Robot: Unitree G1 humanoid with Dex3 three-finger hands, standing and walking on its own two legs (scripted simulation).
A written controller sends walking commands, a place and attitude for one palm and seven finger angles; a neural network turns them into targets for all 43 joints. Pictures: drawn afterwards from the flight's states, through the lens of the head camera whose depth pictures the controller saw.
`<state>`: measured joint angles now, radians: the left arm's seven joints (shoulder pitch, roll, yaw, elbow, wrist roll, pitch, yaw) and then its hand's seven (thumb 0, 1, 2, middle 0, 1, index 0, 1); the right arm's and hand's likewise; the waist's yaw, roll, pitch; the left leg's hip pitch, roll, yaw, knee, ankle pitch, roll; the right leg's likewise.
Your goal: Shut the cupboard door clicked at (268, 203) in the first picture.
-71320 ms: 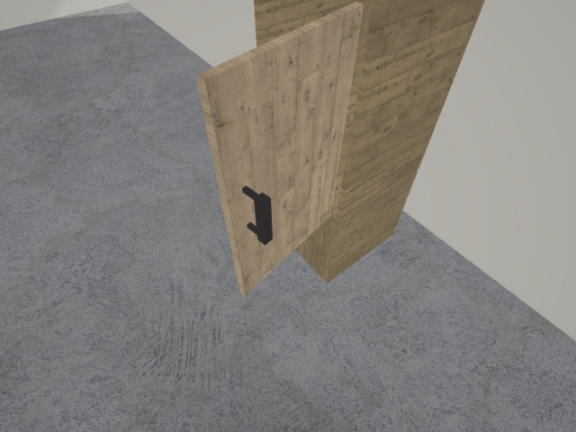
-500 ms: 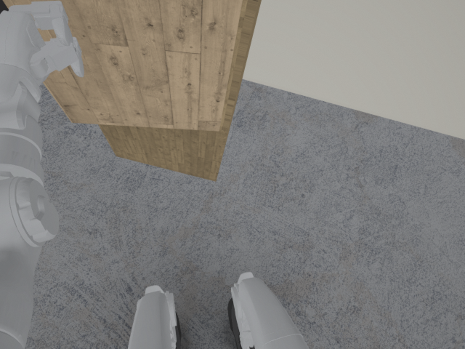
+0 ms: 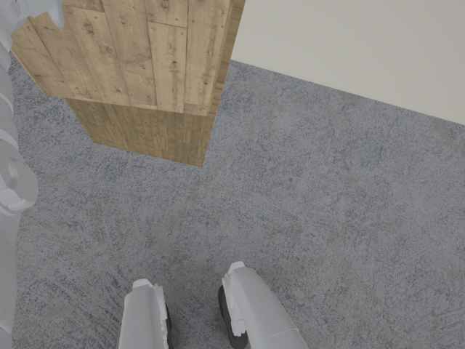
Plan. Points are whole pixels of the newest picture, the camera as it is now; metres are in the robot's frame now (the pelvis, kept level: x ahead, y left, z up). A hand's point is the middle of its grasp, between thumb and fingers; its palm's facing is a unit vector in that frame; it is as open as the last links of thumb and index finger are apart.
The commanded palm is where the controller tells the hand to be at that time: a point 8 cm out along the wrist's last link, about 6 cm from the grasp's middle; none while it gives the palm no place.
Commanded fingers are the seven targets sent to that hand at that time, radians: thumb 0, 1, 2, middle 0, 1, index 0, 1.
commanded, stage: pull the fist back off the door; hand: left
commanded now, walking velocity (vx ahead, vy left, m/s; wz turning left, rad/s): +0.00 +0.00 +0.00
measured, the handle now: out of the picture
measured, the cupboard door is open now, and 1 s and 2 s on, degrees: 8 5 5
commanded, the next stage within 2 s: draw the hand back to the body in 0.84 s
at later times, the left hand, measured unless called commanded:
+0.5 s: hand (57, 15) +0.57 +0.14 +0.11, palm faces +0.17 -0.98 -0.03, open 3.1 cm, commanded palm +0.53 +0.17 +0.10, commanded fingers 0.00 0.90 0.90 -1.30 -1.50 -1.30 -1.50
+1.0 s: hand (65, 55) +0.51 +0.13 +0.11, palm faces +0.18 -0.98 -0.03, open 3.1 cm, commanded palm +0.47 +0.18 +0.11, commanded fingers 0.00 0.90 0.90 -1.30 -1.50 -1.30 -1.50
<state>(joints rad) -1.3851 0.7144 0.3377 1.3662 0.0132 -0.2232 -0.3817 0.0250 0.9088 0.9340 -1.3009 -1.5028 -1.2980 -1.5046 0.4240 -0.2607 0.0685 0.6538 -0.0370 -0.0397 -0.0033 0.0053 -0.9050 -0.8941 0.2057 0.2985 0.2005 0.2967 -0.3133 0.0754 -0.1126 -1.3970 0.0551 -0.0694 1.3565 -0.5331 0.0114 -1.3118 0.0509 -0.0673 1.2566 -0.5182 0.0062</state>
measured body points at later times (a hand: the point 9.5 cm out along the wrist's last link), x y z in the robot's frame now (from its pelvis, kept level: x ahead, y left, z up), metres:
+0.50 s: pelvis +0.02 -0.01 +0.04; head +0.18 +0.01 +0.46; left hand +0.56 +0.19 +0.11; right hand -0.02 -0.25 -0.07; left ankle +0.03 +0.11 -0.60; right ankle +0.03 -0.13 -0.60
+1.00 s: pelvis +0.01 -0.02 +0.04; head +0.14 +0.00 +0.47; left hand +0.50 +0.18 +0.11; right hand +0.06 -0.27 -0.08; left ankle +0.03 +0.11 -0.60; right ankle +0.03 -0.13 -0.60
